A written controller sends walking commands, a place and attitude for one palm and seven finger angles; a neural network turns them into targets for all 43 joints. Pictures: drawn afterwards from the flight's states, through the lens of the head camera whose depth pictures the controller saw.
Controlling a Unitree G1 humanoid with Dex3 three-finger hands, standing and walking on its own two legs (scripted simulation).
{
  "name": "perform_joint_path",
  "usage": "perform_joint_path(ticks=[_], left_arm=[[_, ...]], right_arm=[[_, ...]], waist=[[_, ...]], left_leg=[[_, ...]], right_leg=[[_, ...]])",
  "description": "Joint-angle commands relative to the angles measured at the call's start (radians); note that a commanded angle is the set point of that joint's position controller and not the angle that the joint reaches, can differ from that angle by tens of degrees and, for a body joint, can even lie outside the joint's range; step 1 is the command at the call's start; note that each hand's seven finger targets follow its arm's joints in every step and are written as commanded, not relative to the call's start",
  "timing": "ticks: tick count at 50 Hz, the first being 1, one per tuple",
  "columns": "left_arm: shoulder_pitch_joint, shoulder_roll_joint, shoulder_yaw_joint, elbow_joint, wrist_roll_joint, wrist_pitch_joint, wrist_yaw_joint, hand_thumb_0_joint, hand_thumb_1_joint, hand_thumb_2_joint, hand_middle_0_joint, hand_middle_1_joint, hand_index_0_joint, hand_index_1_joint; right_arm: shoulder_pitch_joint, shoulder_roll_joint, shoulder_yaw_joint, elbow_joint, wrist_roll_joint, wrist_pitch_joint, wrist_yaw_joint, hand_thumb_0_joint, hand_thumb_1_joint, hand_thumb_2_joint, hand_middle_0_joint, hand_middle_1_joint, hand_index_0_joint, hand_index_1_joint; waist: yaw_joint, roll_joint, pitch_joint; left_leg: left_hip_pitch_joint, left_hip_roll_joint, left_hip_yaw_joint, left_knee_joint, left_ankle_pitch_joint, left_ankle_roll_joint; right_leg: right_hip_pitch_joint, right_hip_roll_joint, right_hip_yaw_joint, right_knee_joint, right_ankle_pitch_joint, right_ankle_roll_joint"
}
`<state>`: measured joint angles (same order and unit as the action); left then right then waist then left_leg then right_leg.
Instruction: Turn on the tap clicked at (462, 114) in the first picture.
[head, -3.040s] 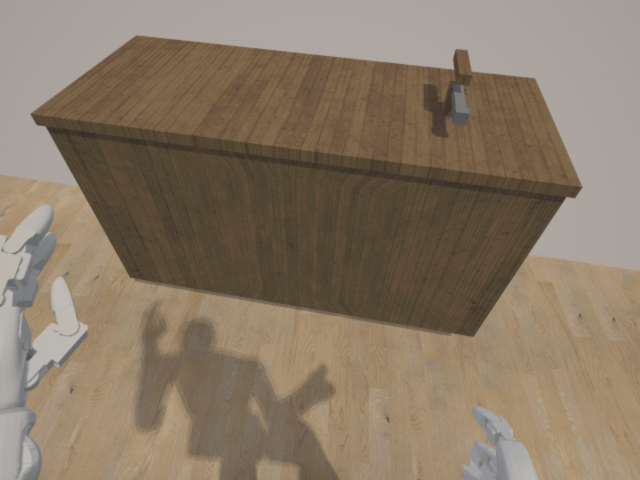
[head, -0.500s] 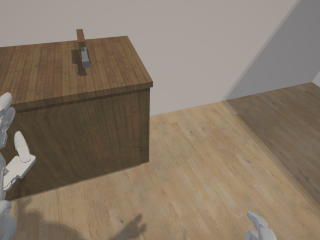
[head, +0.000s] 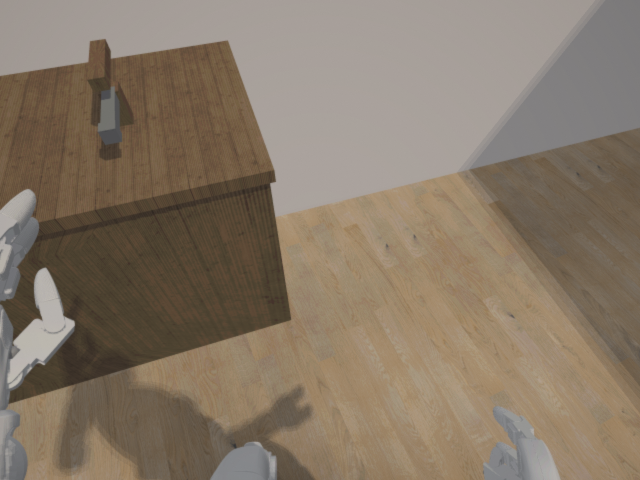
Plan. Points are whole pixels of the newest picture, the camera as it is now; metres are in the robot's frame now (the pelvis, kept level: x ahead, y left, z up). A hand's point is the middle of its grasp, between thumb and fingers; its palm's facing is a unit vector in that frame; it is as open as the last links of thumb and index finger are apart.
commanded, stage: take the last steps up to it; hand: left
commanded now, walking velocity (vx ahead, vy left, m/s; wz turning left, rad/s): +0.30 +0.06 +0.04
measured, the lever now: (110, 132) +0.62 +0.40 +0.05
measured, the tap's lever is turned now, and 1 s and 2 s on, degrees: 0 0 0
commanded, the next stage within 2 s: come to a stop and stand still in 0.60 s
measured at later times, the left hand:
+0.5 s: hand (135, 207) +0.34 +0.21 +0.17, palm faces +0.42 -0.77 -0.48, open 7.4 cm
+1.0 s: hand (129, 162) +0.41 +0.24 +0.17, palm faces +0.44 -0.81 -0.38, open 7.4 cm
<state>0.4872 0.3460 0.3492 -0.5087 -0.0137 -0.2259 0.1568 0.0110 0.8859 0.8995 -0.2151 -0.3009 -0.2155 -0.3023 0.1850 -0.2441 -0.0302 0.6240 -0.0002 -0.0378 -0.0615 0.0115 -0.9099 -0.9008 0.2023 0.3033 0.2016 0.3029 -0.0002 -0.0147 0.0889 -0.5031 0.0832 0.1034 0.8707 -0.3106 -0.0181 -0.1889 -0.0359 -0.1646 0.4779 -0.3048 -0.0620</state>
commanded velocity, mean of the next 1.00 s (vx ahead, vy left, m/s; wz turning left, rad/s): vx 0.09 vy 0.02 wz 0.03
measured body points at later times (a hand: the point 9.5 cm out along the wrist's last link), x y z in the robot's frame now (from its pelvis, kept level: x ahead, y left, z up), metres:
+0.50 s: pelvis +0.14 -0.03 -0.02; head +0.15 -0.05 +0.43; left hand +0.32 +0.25 +0.20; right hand +0.29 -0.23 -0.13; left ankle +0.11 +0.11 -0.74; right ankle +0.20 -0.14 -0.74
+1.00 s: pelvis +0.19 -0.01 +0.00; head +0.22 +0.01 +0.44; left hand +0.38 +0.28 +0.19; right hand +0.38 -0.23 -0.08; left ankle +0.22 +0.10 -0.74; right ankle +0.19 -0.13 -0.73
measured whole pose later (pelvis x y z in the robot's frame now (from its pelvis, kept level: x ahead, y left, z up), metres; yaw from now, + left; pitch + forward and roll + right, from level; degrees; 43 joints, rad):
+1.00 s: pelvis +0.19 -0.01 +0.00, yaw +1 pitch -1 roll -1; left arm 0.42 0.39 0.38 -0.52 -0.03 -0.22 0.17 0.01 0.89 0.90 -0.21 -0.30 -0.21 -0.30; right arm 0.18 -0.16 0.00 0.56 0.00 -0.09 -0.04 0.01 -0.91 -0.90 0.20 0.30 0.20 0.30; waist 0.01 -0.03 0.07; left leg -0.28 0.06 0.10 0.52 -0.22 0.01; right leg -0.28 -0.02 -0.08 0.65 -0.40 0.01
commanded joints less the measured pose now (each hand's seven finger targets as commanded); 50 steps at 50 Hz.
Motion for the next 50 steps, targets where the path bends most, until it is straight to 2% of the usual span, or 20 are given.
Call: perform_joint_path(ticks=[1,5,6,7,8,9,11,14,18,22,23,24,25,27,32,36,39,42,44,50], left_arm=[[-0.038,0.203,0.157,-0.272,-0.013,-0.068,0.042,0.0,0.9,0.9,-0.2,-0.3,-0.2,-0.3],[-0.034,0.195,0.155,-0.249,-0.022,-0.061,0.046,0.0,0.9,0.9,-0.2,-0.3,-0.2,-0.3],[-0.046,0.2,0.161,-0.242,-0.026,-0.069,0.046,0.0,0.9,0.9,-0.2,-0.3,-0.2,-0.3],[-0.045,0.192,0.158,-0.24,-0.032,-0.074,0.042,0.0,0.9,0.9,-0.2,-0.3,-0.2,-0.3],[-0.05,0.196,0.146,-0.199,-0.03,-0.076,0.035,0.0,0.9,0.9,-0.2,-0.3,-0.2,-0.3],[-0.038,0.233,0.168,-0.14,-0.029,-0.067,0.026,0.0,0.9,0.9,-0.2,-0.3,-0.2,-0.3],[-0.107,0.215,0.152,-0.177,-0.022,-0.061,0.014,0.0,0.9,0.9,-0.2,-0.3,-0.2,-0.3],[-0.06,0.182,0.132,-0.265,-0.016,-0.067,0.007,0.0,0.9,0.9,-0.2,-0.3,-0.2,-0.3],[-0.033,0.173,0.129,-0.257,-0.019,-0.06,0.009,0.0,0.9,0.9,-0.2,-0.3,-0.2,-0.3],[-0.093,0.168,0.131,-0.167,-0.008,-0.053,0.015,0.0,0.9,0.9,-0.2,-0.3,-0.2,-0.3],[-0.114,0.17,0.122,-0.143,-0.001,-0.048,0.013,0.0,0.9,0.9,-0.2,-0.3,-0.2,-0.3],[-0.133,0.21,0.137,-0.138,0.007,-0.045,0.018,0.0,0.9,0.9,-0.2,-0.3,-0.2,-0.3],[-0.134,0.243,0.17,-0.119,0.0,-0.04,0.021,0.0,0.9,0.9,-0.2,-0.3,-0.2,-0.3],[-0.143,0.215,0.148,-0.08,-0.003,-0.041,0.007,0.0,0.9,0.9,-0.2,-0.3,-0.2,-0.3],[-0.071,0.194,0.145,-0.164,0.002,-0.071,0.009,0.0,0.9,0.9,-0.2,-0.3,-0.2,-0.3],[-0.016,0.198,0.156,-0.258,-0.005,-0.075,0.029,0.0,0.9,0.9,-0.2,-0.3,-0.2,-0.3],[-0.019,0.183,0.141,-0.299,-0.014,-0.063,0.039,0.0,0.9,0.9,-0.2,-0.3,-0.2,-0.3],[-0.037,0.189,0.141,-0.274,-0.02,-0.069,0.033,0.0,0.9,0.9,-0.2,-0.3,-0.2,-0.3],[-0.053,0.186,0.134,-0.233,-0.015,-0.077,0.015,0.0,0.9,0.9,-0.2,-0.3,-0.2,-0.3],[-0.065,0.155,0.074,-0.265,-0.016,-0.047,0.008,0.0,0.9,0.9,-0.2,-0.3,-0.2,-0.3]], right_arm=[[-0.071,-0.033,-0.018,-0.187,-0.004,-0.071,-0.001,0.0,-0.9,-0.9,0.2,0.3,0.2,0.3],[-0.022,-0.054,-0.036,-0.189,0.003,-0.057,-0.01,0.0,-0.9,-0.9,0.2,0.3,0.2,0.3],[-0.013,-0.071,-0.042,-0.192,0.005,-0.054,-0.014,0.0,-0.9,-0.9,0.2,0.3,0.2,0.3],[-0.024,-0.087,-0.046,-0.195,0.006,-0.052,-0.009,0.0,-0.9,-0.9,0.2,0.3,0.2,0.3],[-0.03,-0.074,-0.035,-0.209,0.012,-0.059,0.0,0.0,-0.9,-0.9,0.2,0.3,0.2,0.3],[-0.04,-0.066,-0.015,-0.19,-0.004,-0.061,-0.001,0.0,-0.9,-0.9,0.2,0.3,0.2,0.3],[-0.052,-0.072,-0.029,-0.166,0.006,-0.061,0.001,0.0,-0.9,-0.9,0.2,0.3,0.2,0.3],[-0.048,-0.073,-0.031,-0.163,0.012,-0.079,0.004,0.0,-0.9,-0.9,0.2,0.3,0.2,0.3],[-0.036,-0.069,-0.018,-0.16,0.01,-0.108,0.005,0.0,-0.9,-0.9,0.2,0.3,0.2,0.3],[-0.038,-0.06,-0.018,-0.14,0.012,-0.105,-0.009,0.0,-0.9,-0.9,0.2,0.3,0.2,0.3],[-0.033,-0.05,-0.017,-0.136,0.013,-0.099,-0.012,0.0,-0.9,-0.9,0.2,0.3,0.2,0.3],[-0.036,-0.026,-0.013,-0.143,0.011,-0.091,-0.011,0.0,-0.9,-0.9,0.2,0.3,0.2,0.3],[-0.083,-0.038,-0.008,-0.149,0.003,-0.096,-0.011,0.0,-0.9,-0.9,0.2,0.3,0.2,0.3],[-0.062,-0.053,-0.018,-0.121,0.004,-0.09,-0.007,0.0,-0.9,-0.9,0.2,0.3,0.2,0.3],[-0.097,-0.043,0.0,-0.126,0.0,-0.053,-0.001,0.0,-0.9,-0.9,0.2,0.3,0.2,0.3],[-0.085,-0.043,-0.012,-0.164,-0.009,-0.064,-0.005,0.0,-0.9,-0.9,0.2,0.3,0.2,0.3],[-0.051,-0.05,-0.022,-0.182,-0.006,-0.059,-0.011,0.0,-0.9,-0.9,0.2,0.3,0.2,0.3],[-0.035,-0.088,-0.037,-0.204,0.01,-0.056,-0.016,0.0,-0.9,-0.9,0.2,0.3,0.2,0.3],[-0.031,-0.067,-0.024,-0.193,-0.009,-0.073,-0.009,0.0,-0.9,-0.9,0.2,0.3,0.2,0.3],[-0.011,-0.077,-0.016,-0.182,-0.005,-0.11,0.026,0.0,-0.9,-0.9,0.2,0.3,0.2,0.3]], waist=[[0.032,-0.085,-0.229],[-0.017,-0.028,-0.269],[-0.034,0.078,-0.291],[-0.021,0.269,-0.32],[-0.011,0.298,-0.268],[-0.02,0.223,-0.217],[-0.018,0.147,-0.127],[0.01,0.215,-0.148],[-0.004,0.273,-0.17],[0.004,0.147,-0.19],[0.0,0.023,-0.196],[-0.005,-0.233,-0.202],[0.024,-0.295,-0.184],[0.008,-0.238,-0.152],[0.0,-0.142,-0.192],[0.023,-0.115,-0.214],[-0.007,-0.019,-0.241],[0.014,0.24,-0.241],[0.002,0.296,-0.186],[-0.01,0.249,-0.241]], left_leg=[[0.032,-0.034,0.073,-0.212,0.028,0.013],[0.351,-0.065,0.1,-0.43,0.209,0.038],[0.506,0.022,-0.035,-0.451,0.291,0.097],[0.656,0.236,-0.333,-0.449,0.516,0.216],[0.647,0.348,-0.533,-0.502,0.552,0.289],[0.548,0.368,-0.564,-0.548,0.432,0.299],[0.427,0.338,-0.447,-0.561,0.316,0.299],[0.324,0.214,-0.166,-0.544,0.289,0.21],[0.264,0.174,-0.07,-0.535,0.283,0.161],[0.207,0.129,-0.025,-0.336,0.127,0.1],[0.153,0.069,0.029,-0.183,0.018,0.073],[-0.033,-0.036,0.062,0.05,-0.144,0.032],[-0.135,-0.055,-0.028,0.237,-0.279,0.02],[-0.125,-0.01,-0.113,0.34,-0.174,0.005],[0.012,-0.001,-0.04,0.081,-0.055,-0.002],[0.108,-0.034,0.017,-0.184,-0.019,0.007],[0.279,-0.051,0.011,-0.396,0.173,-0.008],[0.383,0.206,-0.252,-0.471,0.686,0.095],[0.387,0.257,-0.306,-0.511,0.831,0.133],[0.449,0.197,-0.162,-0.457,0.764,0.082]], right_leg=[[0.245,-0.252,0.209,-0.083,0.583,-0.096],[0.113,-0.18,0.126,0.16,0.564,-0.015],[-0.035,-0.124,0.087,0.325,0.465,0.031],[-0.26,-0.016,0.049,0.529,-0.019,0.074],[-0.396,0.025,0.112,0.7,-0.336,0.068],[-0.436,-0.004,0.172,0.774,-0.309,0.064],[-0.478,-0.065,0.187,0.737,-0.241,0.077],[-0.333,-0.064,0.095,0.515,-0.118,0.087],[-0.161,-0.018,-0.001,0.281,-0.013,0.102],[0.051,0.002,-0.03,0.02,0.075,0.097],[0.09,-0.078,0.085,-0.04,0.078,0.061],[0.175,-0.279,0.434,-0.125,0.132,-0.029],[0.171,-0.421,0.629,-0.195,0.189,-0.11],[0.085,-0.388,0.555,-0.214,0.043,-0.102],[0.046,-0.284,0.206,-0.144,0.338,-0.067],[0.092,-0.264,0.189,-0.105,0.381,-0.072],[0.068,-0.215,0.152,0.006,0.423,-0.009],[-0.102,-0.033,0.08,0.201,-0.053,0.09],[-0.183,-0.002,0.106,0.308,-0.25,0.086],[-0.085,0.032,0.091,0.078,-0.039,0.079]])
